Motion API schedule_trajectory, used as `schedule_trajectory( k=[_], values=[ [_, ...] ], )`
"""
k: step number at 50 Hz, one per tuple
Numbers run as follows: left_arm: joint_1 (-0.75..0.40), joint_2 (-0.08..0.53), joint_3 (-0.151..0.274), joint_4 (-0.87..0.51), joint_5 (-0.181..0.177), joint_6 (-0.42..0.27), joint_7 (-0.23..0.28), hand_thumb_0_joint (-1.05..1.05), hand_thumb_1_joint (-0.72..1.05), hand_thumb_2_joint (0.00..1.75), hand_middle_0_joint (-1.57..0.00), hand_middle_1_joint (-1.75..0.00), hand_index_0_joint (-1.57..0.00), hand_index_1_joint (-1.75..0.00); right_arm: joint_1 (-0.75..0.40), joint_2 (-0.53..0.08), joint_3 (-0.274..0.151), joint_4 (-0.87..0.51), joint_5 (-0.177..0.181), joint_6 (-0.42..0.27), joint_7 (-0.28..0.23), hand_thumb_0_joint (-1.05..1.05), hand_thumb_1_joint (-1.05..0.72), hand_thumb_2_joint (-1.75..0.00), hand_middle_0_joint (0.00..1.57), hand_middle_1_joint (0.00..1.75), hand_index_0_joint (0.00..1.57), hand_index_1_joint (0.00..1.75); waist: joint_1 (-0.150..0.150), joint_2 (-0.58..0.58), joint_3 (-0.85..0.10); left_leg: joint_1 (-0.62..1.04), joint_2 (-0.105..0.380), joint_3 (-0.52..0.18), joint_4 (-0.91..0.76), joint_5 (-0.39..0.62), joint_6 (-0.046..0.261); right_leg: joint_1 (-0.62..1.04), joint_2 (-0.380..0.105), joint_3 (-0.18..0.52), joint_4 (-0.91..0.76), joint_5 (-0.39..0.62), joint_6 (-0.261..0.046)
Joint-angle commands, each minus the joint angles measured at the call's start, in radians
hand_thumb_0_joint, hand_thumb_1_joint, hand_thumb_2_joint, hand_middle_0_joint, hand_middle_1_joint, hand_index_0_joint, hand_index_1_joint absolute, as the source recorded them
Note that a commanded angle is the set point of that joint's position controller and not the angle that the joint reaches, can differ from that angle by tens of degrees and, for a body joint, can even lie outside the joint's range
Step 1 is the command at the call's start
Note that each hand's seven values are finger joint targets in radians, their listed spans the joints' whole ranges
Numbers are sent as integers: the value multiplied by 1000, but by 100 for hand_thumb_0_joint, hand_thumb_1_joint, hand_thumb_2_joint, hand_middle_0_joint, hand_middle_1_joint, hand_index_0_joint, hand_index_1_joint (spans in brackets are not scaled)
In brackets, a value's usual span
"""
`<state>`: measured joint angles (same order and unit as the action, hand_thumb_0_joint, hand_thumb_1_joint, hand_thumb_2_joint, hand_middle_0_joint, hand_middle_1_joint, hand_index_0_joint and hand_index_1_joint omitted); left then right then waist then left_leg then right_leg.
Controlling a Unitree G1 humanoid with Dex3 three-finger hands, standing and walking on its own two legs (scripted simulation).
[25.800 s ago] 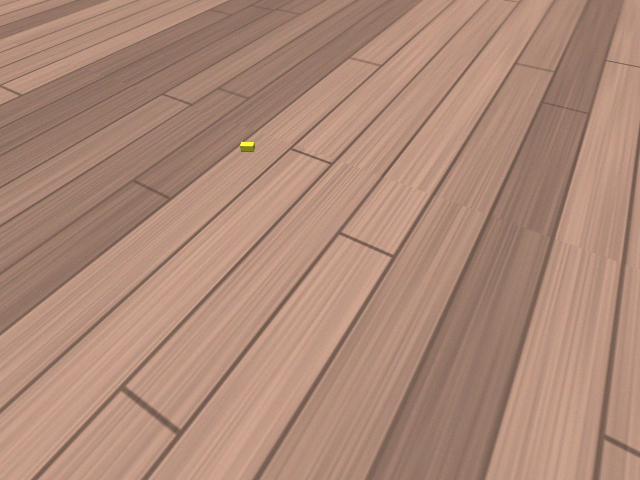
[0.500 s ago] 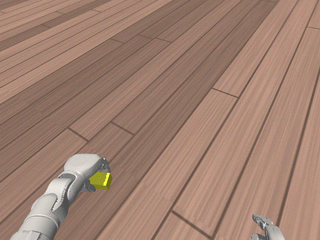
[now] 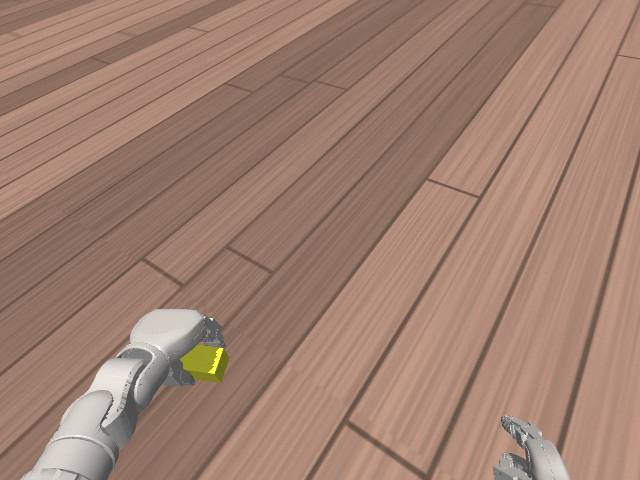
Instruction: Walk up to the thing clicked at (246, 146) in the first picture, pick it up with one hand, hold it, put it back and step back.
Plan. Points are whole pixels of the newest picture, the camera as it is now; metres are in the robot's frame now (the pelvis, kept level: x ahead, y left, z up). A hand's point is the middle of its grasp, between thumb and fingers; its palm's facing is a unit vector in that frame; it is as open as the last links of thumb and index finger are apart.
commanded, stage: hold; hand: left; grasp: from above
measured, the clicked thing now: (199, 362) +0.31 +0.20 -0.06
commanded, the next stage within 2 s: crouch in 0.62 s
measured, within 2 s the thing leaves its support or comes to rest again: neither
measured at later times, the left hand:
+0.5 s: hand (176, 358) +0.29 +0.22 -0.02, palm faces -0.49 +0.00 -0.87, open 6.9 cm
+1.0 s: hand (184, 361) +0.30 +0.22 -0.05, palm faces -0.49 +0.00 -0.87, open 6.9 cm
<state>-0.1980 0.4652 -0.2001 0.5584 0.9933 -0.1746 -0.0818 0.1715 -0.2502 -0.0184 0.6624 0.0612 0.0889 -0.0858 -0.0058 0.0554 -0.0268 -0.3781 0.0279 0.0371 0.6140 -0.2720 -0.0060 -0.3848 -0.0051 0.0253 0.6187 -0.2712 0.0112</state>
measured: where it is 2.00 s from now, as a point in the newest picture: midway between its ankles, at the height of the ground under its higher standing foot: outside the picture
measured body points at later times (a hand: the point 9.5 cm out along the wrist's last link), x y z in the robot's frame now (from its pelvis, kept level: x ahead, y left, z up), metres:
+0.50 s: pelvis +0.01 +0.00 +0.01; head +0.03 -0.02 +0.46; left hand +0.32 +0.22 +0.03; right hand +0.17 -0.25 -0.11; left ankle +0.03 +0.12 -0.73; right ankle +0.03 -0.13 -0.73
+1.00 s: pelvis +0.02 +0.00 +0.00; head +0.05 -0.01 +0.45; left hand +0.32 +0.22 +0.00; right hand +0.17 -0.25 -0.11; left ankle +0.03 +0.12 -0.73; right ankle +0.03 -0.13 -0.73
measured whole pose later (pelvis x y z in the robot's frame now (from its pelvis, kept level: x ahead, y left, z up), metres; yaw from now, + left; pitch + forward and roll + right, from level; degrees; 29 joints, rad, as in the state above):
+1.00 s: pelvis +0.02 +0.00 +0.00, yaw +0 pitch +5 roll +0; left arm -0.21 0.46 -0.18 0.65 1.04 -0.25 -0.01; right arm 0.16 -0.24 -0.03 0.66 0.06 0.15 -0.08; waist -0.01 0.03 -0.03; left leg -0.41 0.02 0.03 0.61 -0.29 -0.01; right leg -0.41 -0.01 0.02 0.61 -0.29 0.01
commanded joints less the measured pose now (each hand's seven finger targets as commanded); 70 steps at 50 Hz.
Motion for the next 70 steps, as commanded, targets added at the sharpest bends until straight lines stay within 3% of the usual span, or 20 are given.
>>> schedule_trajectory(
  k=[1,5,10,11,16,21,23,30,33,35,37,40,43,50,53,57,60,63,66,70],
  values=[
    [-293,226,135,-201,-21,-3,32,0,69,31,-102,-31,-105,-27,-100,-125,-39,-144,-4,-42,-15,0,-91,-90,20,30,20,30,13,-41,-213,132,-45,-2,-107,77,22,60,37,-7,-130,39,-19],
    [-283,234,149,-181,-22,-5,29,0,69,33,-105,-29,-107,-26,-105,-122,-35,-143,-3,-40,-20,0,-91,-90,20,30,20,30,11,-32,-208,151,-45,0,-116,100,23,68,36,-5,-141,63,-19],
    [-344,217,121,-220,-27,-12,26,0,68,33,-103,-31,-106,-27,-95,-122,-36,-132,-5,-39,-25,0,-91,-90,20,30,20,30,1,-37,-241,187,-42,-1,-118,150,24,86,38,-6,-142,117,-17],
    [-300,230,143,-194,-31,-12,27,0,68,33,-103,-30,-106,-27,-99,-121,-35,-130,-4,-38,-24,0,-91,-90,20,30,20,30,12,-33,-221,181,-42,-1,-126,147,23,92,38,-9,-146,109,-18],
    [-290,198,103,-185,-29,-8,18,0,70,36,-105,-29,-108,-27,-107,-120,-36,-138,-2,-32,-24,0,-91,-90,20,30,20,30,2,-43,-200,187,-40,-3,-135,163,22,94,38,-11,-156,123,-20],
    [-297,229,134,-179,-26,-13,20,0,70,33,-104,-29,-107,-26,-105,-120,-35,-142,0,-21,-25,0,-91,-90,20,30,20,30,14,-40,-190,183,-43,-2,-146,152,22,102,35,-10,-166,114,-20],
    [-328,206,107,-209,-27,-18,18,0,69,34,-104,-30,-107,-27,-104,-120,-36,-145,-1,-21,-24,0,-91,-90,20,30,20,30,4,-23,-220,205,-41,-4,-147,171,20,106,37,-9,-160,133,-23],
    [-332,210,120,-169,-11,-22,44,0,70,35,-106,-29,-108,-26,-101,-119,-37,-132,-4,-10,-25,0,-90,-90,20,30,20,30,0,-36,-227,210,-41,-5,-135,214,20,108,36,-14,-155,174,-20],
    [-320,239,154,-150,-8,-20,56,0,71,37,-107,-28,-109,-26,-94,-122,-42,-127,-3,-2,-23,0,-90,-90,20,30,20,30,13,-17,-233,210,-44,-1,-137,220,18,121,34,-12,-157,178,-22],
    [-326,207,121,-157,-9,-18,51,0,72,36,-106,-30,-109,-27,-87,-125,-46,-124,-3,1,-21,0,-90,-90,20,30,20,30,3,-38,-253,225,-40,-3,-129,254,20,122,37,-12,-148,213,-19],
    [-322,221,132,-162,-12,-19,49,0,66,28,-95,-33,-102,-28,-86,-125,-48,-126,-2,4,-21,0,-89,-90,20,30,20,30,13,-33,-246,217,-41,-5,-130,260,18,131,37,-17,-150,218,-20],
    [-253,170,95,-115,-11,-19,42,0,69,36,-104,-33,-106,-30,-95,-119,-45,-136,1,9,-18,0,-90,-90,20,30,20,30,3,-66,-211,201,-47,1,-131,230,24,112,31,-12,-161,200,-16],
    [-234,171,102,-89,-6,-32,55,0,73,36,-106,-33,-109,-31,-88,-118,-44,-138,1,16,-16,0,-90,-90,20,30,20,30,2,-76,-182,158,-43,-6,-118,219,21,85,33,-17,-143,185,-19],
    [-350,207,151,4,77,-112,182,0,68,34,-105,-30,-107,-28,-52,-126,-61,-106,-21,29,5,0,-91,-90,20,30,20,30,-19,-52,-247,2,-40,-12,64,200,15,-84,33,-22,26,171,-21],
    [-421,181,125,40,145,-120,252,0,63,27,-100,-28,-103,-26,-8,-134,-80,-94,-39,34,21,0,-91,-90,20,30,20,30,-44,-17,-372,-56,-36,-14,200,231,15,-198,33,-21,147,200,-24],
    [-490,166,117,192,209,-97,352,0,64,25,-103,-26,-105,-23,40,-151,-98,-83,-56,45,45,0,-91,-90,20,30,20,30,-58,-32,-414,-213,-36,-18,350,191,23,-358,33,-27,266,155,-24],
    [-529,124,92,320,225,-67,410,0,64,21,-102,-24,-105,-21,44,-157,-103,-73,-67,34,57,0,-91,-90,20,30,20,30,-74,-53,-404,-387,-42,-23,444,75,23,-490,36,-37,357,51,-25],
    [-628,184,114,337,236,-48,438,0,64,18,-103,-21,-106,-18,60,-171,-112,-67,-74,17,57,0,-91,-91,20,30,20,30,-72,4,-491,-455,-36,-45,516,-15,16,-599,35,-48,453,-33,-33],
    [-720,183,111,381,247,-39,458,0,68,23,-107,-21,-109,-19,81,-175,-115,-47,-85,-5,51,0,-91,-91,20,30,20,30,-100,11,-539,-588,-38,-61,605,-110,21,-715,32,-50,548,-99,-38],
    [-806,211,135,378,239,-27,472,0,72,23,-109,-21,-112,-19,104,-182,-121,-41,-93,-35,45,0,-91,-90,20,30,20,30,-104,69,-661,-653,-32,-85,700,-166,13,-849,27,-58,675,-156,-47]
  ],
)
